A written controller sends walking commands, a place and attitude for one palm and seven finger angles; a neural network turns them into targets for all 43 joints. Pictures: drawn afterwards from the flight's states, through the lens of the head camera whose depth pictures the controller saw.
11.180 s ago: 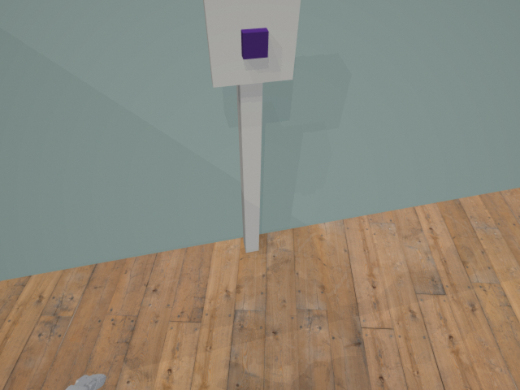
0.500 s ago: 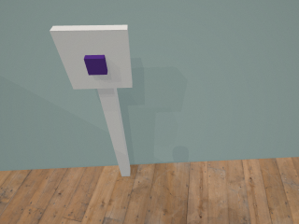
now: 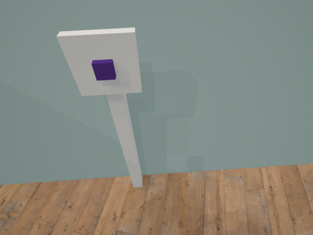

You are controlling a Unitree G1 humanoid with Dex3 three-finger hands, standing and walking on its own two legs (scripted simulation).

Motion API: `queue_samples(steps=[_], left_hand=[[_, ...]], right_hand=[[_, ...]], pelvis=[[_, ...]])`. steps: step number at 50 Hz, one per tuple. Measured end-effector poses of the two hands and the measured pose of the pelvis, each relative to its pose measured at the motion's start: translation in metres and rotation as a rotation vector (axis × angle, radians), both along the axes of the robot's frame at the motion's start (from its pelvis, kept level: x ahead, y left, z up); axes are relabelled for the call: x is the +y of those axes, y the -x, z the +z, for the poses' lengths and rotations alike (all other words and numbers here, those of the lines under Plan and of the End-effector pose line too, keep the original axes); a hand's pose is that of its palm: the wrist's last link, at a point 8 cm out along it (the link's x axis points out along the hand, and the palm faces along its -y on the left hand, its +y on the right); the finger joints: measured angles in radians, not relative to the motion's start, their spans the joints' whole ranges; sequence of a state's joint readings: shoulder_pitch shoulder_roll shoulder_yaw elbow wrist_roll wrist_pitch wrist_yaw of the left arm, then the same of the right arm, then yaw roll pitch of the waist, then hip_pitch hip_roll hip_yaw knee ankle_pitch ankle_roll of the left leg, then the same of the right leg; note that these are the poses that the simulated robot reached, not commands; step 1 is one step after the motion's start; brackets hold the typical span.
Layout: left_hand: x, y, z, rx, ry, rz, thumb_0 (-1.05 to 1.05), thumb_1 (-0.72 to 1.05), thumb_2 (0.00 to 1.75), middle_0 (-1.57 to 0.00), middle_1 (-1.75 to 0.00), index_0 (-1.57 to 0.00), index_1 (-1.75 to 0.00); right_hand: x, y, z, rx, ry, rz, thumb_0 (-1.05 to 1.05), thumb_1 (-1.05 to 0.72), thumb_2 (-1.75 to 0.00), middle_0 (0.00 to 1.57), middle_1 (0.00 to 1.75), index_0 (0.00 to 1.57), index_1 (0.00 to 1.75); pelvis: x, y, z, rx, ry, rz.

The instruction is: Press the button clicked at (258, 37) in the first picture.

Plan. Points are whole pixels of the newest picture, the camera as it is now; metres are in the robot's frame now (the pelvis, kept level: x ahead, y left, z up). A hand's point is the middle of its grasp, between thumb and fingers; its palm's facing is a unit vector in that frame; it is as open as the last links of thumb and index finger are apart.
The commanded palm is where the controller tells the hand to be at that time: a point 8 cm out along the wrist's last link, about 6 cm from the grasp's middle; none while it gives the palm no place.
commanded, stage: look again from close up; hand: left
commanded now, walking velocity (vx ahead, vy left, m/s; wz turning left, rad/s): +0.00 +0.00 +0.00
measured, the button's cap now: (104, 69) +0.51 +0.18 +0.17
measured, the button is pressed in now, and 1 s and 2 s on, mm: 0 0 0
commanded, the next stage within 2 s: raise the hand and make a fist in 0.16 s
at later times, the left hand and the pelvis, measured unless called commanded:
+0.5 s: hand (94, 195) +0.21 +0.17 +0.02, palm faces +0.24 -0.97 -0.09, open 6.6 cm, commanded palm +0.11 +0.22 -0.03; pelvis -0.02 -0.01 -0.01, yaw +1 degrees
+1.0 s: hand (89, 202) +0.18 +0.17 +0.04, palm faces -0.03 -1.00 -0.07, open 3.4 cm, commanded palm +0.13 +0.24 +0.04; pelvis -0.03 +0.00 -0.05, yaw +2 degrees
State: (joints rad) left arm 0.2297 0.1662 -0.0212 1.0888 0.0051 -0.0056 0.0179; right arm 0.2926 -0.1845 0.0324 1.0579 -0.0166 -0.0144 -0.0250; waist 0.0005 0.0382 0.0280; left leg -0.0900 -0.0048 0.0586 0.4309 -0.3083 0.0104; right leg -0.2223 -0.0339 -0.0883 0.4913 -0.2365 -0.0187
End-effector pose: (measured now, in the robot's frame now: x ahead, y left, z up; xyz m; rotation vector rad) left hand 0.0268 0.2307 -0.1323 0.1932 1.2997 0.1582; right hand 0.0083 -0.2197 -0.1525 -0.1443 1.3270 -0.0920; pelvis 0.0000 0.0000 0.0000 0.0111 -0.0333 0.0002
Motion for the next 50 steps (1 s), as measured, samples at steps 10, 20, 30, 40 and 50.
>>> queue_samples(steps=[10,20,30,40,50], left_hand=[[-0.013,0.03,-0.006,0.094,0.02,0.025,0.01,0.92,0.9,-0.2,-0.3,-0.2,-0.3],[-0.003,-0.064,0.077,-0.566,-0.084,0.136,0.04,0.95,0.9,-0.24,-0.34,-0.24,-0.34],[-0.032,-0.142,0.164,-1.419,0.149,-0.095,0.01,0.92,0.9,-0.44,-0.56,-0.44,-0.56],[0.007,-0.056,0.12,-1.184,-0.021,0.081,0.02,0.91,0.9,-0.71,-0.85,-0.71,-0.85],[-0.01,-0.138,0.177,-1.357,0.152,-0.244,0.02,0.91,0.9,-0.98,-1.15,-0.98,-1.15]], right_hand=[[0.005,0.039,0.001,0.113,-0.017,-0.034,0.01,-0.92,-0.9,0.2,0.3,0.2,0.3],[-0.023,-0.017,0.014,-0.27,0.054,-0.062,0.01,-0.91,-0.9,0.2,0.3,0.2,0.3],[-0.059,-0.159,0.089,-0.886,0.136,0.078,0.01,-0.91,-0.9,0.2,0.3,0.2,0.3],[-0.027,-0.202,0.093,-0.917,0.136,0.224,0.01,-0.91,-0.9,0.2,0.3,0.2,0.3],[0.025,-0.136,0.033,-0.699,-0.033,0.121,0.02,-0.9,-0.9,0.21,0.3,0.2,0.3]], pelvis=[[-0.007,0.002,0.001,0.003,-0.004,-0.003],[-0.012,0.009,-0.004,0.018,-0.001,0.007],[-0.023,0.027,-0.035,0.128,-0.016,-0.006],[-0.02,0.029,-0.051,0.16,0.022,0.042],[-0.004,0.03,-0.047,0.147,0.037,0.037]])
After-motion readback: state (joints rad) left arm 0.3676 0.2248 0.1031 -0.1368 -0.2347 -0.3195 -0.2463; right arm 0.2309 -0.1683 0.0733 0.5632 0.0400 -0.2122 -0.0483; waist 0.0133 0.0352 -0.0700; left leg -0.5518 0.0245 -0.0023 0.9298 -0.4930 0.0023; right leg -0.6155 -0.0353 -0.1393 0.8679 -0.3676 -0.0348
